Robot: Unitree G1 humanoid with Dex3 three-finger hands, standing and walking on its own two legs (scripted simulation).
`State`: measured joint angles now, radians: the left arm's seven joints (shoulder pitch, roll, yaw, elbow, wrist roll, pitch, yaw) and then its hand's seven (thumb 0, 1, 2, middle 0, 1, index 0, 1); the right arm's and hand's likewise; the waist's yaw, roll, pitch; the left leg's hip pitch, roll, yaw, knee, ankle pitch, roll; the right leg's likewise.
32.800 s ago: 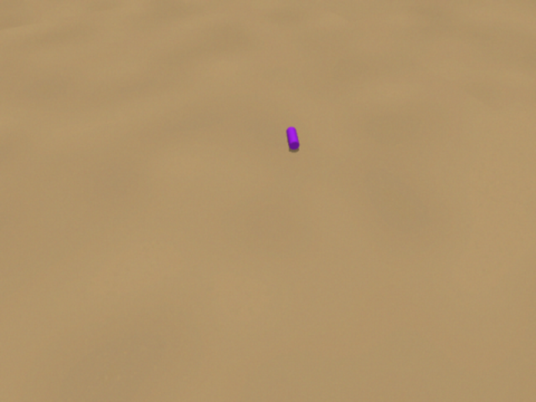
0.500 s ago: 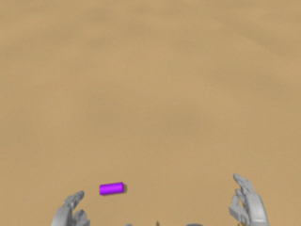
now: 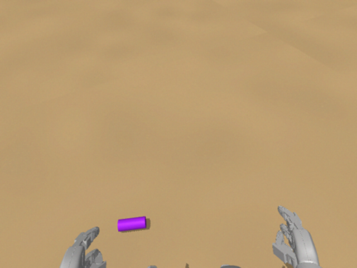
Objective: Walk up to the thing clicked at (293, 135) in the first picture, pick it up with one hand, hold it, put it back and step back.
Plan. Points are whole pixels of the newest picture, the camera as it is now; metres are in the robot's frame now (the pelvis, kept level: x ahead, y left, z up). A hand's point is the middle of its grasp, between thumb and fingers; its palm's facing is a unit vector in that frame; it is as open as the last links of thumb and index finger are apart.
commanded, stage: home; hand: left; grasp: from above
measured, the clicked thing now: (132, 223) +0.45 +0.25 -0.68
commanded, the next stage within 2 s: stand in 0.14 s
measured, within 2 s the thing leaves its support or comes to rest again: neither
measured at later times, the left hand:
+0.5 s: hand out of the picture +0.11 +0.24 -0.10, palm faces +0.03 -0.94 -0.35, open 7.4 cm
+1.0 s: hand out of the picture +0.02 +0.24 -0.10, palm faces +0.05 -0.94 -0.33, open 7.4 cm
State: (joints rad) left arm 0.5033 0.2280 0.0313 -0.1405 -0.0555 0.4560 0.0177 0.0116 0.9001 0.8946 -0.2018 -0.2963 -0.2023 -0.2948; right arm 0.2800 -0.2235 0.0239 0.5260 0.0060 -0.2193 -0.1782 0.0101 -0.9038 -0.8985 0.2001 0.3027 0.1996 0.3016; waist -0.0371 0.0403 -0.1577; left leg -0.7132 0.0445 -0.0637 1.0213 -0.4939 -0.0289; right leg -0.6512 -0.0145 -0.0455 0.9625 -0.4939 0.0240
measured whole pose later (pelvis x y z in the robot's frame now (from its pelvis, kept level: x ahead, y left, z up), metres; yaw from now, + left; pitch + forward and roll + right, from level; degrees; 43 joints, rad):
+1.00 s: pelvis -0.01 +0.01 +0.06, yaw +1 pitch -4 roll +0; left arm 0.20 0.29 0.04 1.08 0.03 0.01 0.03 0.01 0.90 0.89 -0.20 -0.30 -0.20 -0.30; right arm 0.16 -0.28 -0.04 1.07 -0.03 0.00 -0.02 0.00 -0.91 -0.90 0.20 0.30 0.20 0.30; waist 0.02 0.01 0.06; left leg -0.17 0.00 -0.03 0.45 -0.21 -0.01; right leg -0.13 -0.06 -0.04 0.44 -0.24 0.04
